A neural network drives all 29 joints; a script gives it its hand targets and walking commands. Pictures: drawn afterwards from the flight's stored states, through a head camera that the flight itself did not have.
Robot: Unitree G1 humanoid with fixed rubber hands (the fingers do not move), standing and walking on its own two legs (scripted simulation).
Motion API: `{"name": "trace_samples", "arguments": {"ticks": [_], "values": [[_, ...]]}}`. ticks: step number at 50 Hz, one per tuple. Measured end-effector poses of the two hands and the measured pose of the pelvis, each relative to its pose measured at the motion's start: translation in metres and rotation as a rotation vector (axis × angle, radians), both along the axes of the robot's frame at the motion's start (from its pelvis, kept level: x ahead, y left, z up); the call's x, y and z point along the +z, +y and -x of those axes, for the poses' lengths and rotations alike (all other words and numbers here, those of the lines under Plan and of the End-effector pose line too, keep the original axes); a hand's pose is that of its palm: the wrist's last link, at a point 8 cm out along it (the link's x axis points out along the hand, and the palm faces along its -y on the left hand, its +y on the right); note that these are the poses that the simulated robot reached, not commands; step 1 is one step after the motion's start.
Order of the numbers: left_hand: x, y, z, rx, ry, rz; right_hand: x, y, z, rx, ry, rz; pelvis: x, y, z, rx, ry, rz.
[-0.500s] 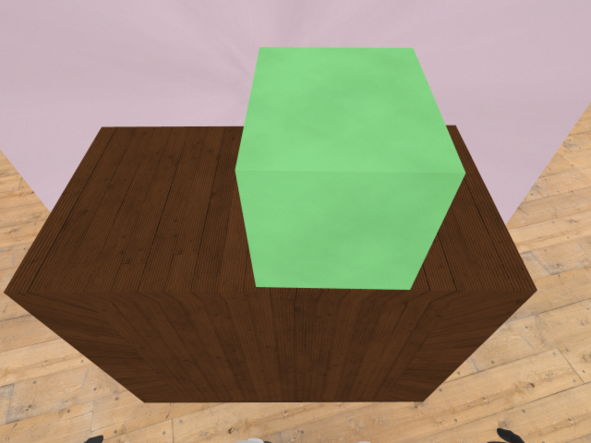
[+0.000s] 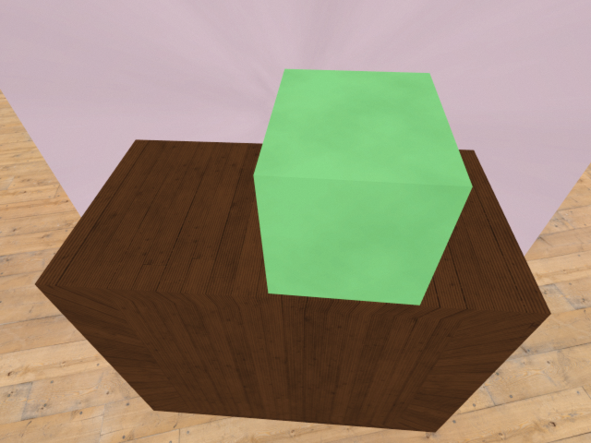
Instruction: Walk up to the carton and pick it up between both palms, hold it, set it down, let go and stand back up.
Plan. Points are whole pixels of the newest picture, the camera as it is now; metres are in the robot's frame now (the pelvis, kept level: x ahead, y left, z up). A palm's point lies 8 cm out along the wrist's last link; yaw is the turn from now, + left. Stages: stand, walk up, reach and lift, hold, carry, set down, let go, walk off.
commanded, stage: walk up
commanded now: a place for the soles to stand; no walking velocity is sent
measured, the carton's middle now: (349, 182) +0.53 -0.06 +0.08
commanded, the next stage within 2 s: none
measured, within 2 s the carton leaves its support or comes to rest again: neither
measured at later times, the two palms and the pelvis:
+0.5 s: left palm (98, 390) +0.22 +0.32 -0.08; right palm out of the picture +0.11 -0.32 -0.14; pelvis +0.09 +0.00 -0.02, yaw -1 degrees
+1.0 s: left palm (98, 396) +0.23 +0.34 -0.12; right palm (490, 382) +0.26 -0.29 -0.11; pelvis +0.11 +0.02 -0.02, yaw -4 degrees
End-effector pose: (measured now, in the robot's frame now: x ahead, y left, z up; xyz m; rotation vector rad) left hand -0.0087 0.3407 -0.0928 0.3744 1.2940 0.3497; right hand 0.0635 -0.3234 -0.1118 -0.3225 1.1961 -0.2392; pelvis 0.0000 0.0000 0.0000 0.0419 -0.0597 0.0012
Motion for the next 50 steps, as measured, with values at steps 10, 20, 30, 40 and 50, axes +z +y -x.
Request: {"name": "trace_samples", "arguments": {"ticks": [10, 20, 30, 40, 50], "values": [[0.014, -0.016, -0.128, -0.210, -0.132, 0.013, 0.001, -0.020, 0.021, -0.104, 0.009, 0.012, 0.000, -0.009, -0.039, -0.070, -0.005, -0.010], [0.024, -0.034, -0.219, -0.253, -0.304, -0.025, -0.024, -0.007, -0.029, -0.045, 0.048, -0.035, -0.010, -0.011, -0.072, -0.038, -0.026, 0.053], [-0.015, -0.013, -0.243, -0.180, -0.240, 0.027, -0.020, 0.006, -0.067, -0.025, 0.053, 0.032, -0.024, 0.008, -0.103, -0.027, -0.008, 0.036], [-0.032, -0.010, -0.240, -0.167, -0.146, 0.065, -0.006, 0.025, -0.165, 0.034, -0.110, 0.035, -0.020, 0.018, -0.114, -0.040, 0.013, 0.049], [-0.025, -0.004, -0.237, -0.174, -0.140, 0.050, 0.002, 0.038, -0.199, 0.056, -0.182, 0.000, -0.015, 0.019, -0.107, -0.065, 0.011, 0.056]]}}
